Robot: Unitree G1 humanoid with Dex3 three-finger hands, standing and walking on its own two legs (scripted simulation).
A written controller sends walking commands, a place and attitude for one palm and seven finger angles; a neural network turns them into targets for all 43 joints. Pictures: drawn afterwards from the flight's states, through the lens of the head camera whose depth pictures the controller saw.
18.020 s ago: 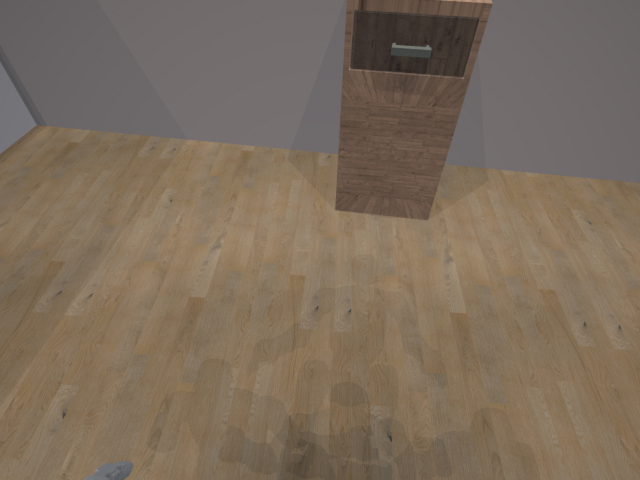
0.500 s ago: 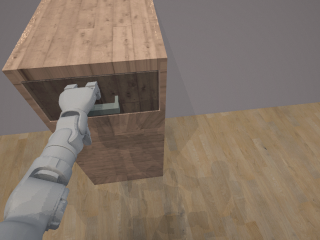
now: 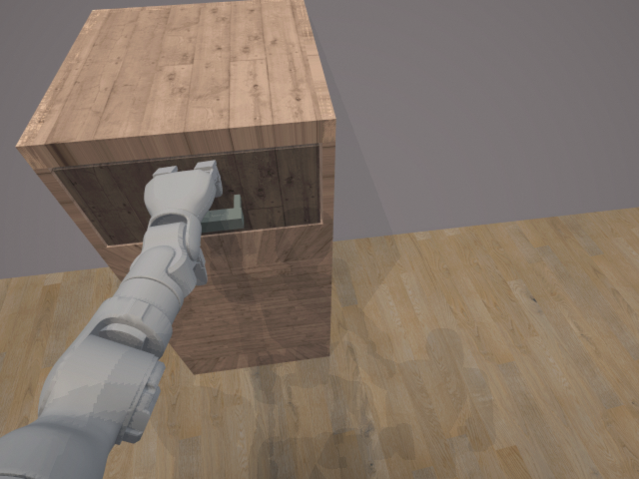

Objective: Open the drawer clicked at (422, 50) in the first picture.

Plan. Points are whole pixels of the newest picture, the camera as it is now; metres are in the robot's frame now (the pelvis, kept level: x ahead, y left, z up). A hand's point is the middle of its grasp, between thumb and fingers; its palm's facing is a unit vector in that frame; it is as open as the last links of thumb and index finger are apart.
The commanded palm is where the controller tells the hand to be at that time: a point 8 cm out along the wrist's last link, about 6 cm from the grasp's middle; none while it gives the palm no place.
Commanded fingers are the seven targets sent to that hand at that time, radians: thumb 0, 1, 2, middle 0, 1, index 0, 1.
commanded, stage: move the hooked fingers above the handle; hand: left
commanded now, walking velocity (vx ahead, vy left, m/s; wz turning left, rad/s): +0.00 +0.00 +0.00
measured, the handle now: (203, 212) +0.52 +0.18 +0.01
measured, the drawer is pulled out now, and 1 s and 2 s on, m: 0.00 0.00 0.00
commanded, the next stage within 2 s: none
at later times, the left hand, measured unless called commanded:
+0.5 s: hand (209, 223) +0.46 +0.15 +0.05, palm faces -0.09 -0.09 -0.99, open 13.9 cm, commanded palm +0.44 +0.18 +0.13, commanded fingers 0.00 -0.50 0.30 -0.30 -1.20 -0.30 -1.20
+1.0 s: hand (203, 221) +0.45 +0.15 +0.06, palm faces -0.05 -0.08 -1.00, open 13.8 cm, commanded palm +0.44 +0.18 +0.13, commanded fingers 0.00 -0.50 0.30 -0.30 -1.20 -0.30 -1.20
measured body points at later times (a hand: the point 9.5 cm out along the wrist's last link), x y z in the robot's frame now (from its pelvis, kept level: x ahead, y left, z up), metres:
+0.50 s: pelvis +0.00 +0.00 +0.00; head +0.05 -0.01 +0.45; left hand +0.46 +0.15 +0.11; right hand +0.06 -0.27 -0.13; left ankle -0.02 +0.08 -0.72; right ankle -0.04 -0.09 -0.72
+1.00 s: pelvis +0.00 +0.00 +0.00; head +0.05 -0.01 +0.45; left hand +0.45 +0.16 +0.12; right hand +0.08 -0.27 -0.13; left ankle -0.02 +0.08 -0.72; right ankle -0.04 -0.09 -0.72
